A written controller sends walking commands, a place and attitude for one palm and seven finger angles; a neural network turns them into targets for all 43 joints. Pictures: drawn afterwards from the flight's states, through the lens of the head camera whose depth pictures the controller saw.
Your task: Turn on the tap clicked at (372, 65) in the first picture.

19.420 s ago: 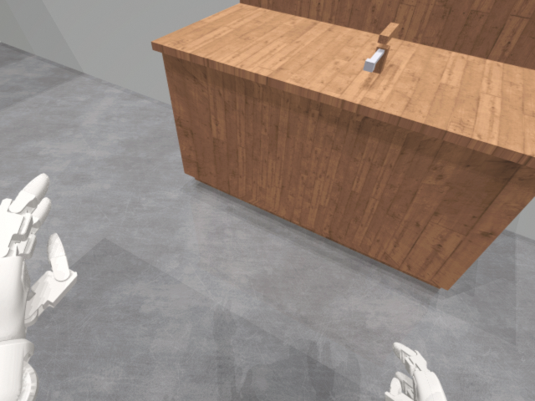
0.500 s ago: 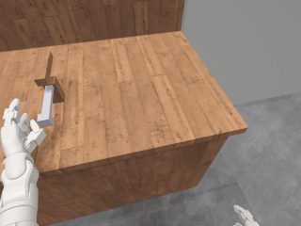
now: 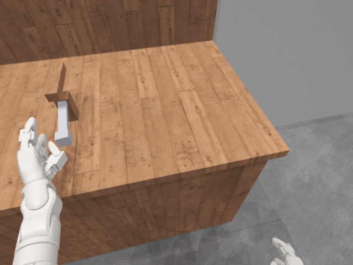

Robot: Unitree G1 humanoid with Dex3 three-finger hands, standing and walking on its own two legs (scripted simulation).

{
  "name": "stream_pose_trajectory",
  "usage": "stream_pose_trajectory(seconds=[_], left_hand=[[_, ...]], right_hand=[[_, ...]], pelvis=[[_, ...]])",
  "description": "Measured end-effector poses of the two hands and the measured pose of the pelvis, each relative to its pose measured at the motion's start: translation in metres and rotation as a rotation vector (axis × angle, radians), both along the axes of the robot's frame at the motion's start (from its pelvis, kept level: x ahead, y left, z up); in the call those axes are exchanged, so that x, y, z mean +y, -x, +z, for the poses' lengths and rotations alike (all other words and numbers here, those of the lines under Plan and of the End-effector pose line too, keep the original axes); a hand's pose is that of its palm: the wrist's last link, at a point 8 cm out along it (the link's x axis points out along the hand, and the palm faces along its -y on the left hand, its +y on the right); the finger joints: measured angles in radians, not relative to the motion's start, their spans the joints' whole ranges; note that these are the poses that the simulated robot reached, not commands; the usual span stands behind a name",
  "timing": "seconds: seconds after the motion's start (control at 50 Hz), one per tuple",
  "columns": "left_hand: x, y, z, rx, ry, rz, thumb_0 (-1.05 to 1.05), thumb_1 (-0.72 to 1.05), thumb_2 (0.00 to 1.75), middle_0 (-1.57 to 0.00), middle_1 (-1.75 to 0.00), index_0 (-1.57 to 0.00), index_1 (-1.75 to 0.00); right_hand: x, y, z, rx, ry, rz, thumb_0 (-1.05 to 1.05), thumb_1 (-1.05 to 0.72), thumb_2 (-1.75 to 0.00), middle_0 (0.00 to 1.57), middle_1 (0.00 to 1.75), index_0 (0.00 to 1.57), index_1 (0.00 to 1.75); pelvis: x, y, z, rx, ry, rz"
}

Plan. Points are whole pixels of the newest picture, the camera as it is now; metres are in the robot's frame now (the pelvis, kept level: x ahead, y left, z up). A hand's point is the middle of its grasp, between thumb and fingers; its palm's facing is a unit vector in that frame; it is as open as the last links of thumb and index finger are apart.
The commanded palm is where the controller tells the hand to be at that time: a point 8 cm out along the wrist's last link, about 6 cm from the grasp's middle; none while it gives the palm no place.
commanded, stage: push the lever round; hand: left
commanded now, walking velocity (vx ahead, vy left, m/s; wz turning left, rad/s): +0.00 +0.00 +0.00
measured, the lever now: (63, 138) +0.36 +0.29 +0.09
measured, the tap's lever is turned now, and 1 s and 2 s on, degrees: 7 33 59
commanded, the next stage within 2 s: none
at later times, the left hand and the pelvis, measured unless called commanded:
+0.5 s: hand (86, 147) +0.35 +0.24 +0.08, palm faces +0.62 -0.78 -0.07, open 7.7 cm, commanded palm +0.31 +0.26 +0.08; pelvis -0.01 -0.01 +0.00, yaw +1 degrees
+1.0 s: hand (98, 141) +0.37 +0.21 +0.08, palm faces +0.70 -0.71 -0.07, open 7.7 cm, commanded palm +0.33 +0.23 +0.08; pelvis +0.00 -0.01 +0.00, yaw +0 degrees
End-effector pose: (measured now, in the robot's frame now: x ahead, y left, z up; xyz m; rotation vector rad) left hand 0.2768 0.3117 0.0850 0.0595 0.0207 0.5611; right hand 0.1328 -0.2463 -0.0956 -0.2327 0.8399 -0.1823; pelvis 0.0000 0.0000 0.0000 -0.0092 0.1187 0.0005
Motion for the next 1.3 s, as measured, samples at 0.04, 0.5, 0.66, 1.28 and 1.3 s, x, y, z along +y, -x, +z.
stream_pose_trajectory(seconds=[0.04,0.5,0.66,1.28,1.3], left_hand=[[-0.002,0.0,0.0,0.001,-0.004,0.014,0.02,0.92,0.91,-0.16,-0.15,-0.15,-0.15],[-0.047,-0.023,-0.003,0.016,0.0,0.106,0.0,0.92,0.92,-0.16,-0.15,-0.15,-0.15],[-0.058,-0.033,-0.003,0.025,0.007,0.149,0.01,0.91,0.91,-0.16,-0.15,-0.15,-0.15],[-0.1,-0.059,0.0,0.049,0.017,0.266,0.01,0.95,0.92,-0.16,-0.15,-0.15,-0.15],[-0.101,-0.06,0.0,0.052,0.019,0.271,0.01,0.95,0.92,-0.16,-0.15,-0.15,-0.15]], right_hand=[[0.001,-0.001,0.0,-0.005,-0.001,0.007,0.01,-0.9,-0.9,0.2,0.3,0.2,0.3],[0.004,-0.002,-0.006,0.029,-0.01,0.032,0.01,-0.9,-0.9,0.2,0.3,0.2,0.3],[-0.002,0.001,-0.008,0.053,-0.005,0.015,0.01,-0.9,-0.9,0.2,0.3,0.2,0.3],[0.011,-0.002,-0.015,0.102,-0.031,0.042,0.01,-0.9,-0.9,0.2,0.3,0.2,0.3],[0.011,-0.002,-0.015,0.106,-0.033,0.043,0.01,-0.9,-0.9,0.2,0.3,0.2,0.3]], pelvis=[[0.0,0.002,0.0,-0.001,0.0,0.002],[-0.005,0.008,-0.001,0.005,-0.003,0.01],[-0.008,0.006,-0.001,0.012,-0.004,0.005],[-0.004,0.003,-0.002,0.028,-0.004,0.008],[-0.004,0.003,-0.002,0.03,-0.004,0.007]])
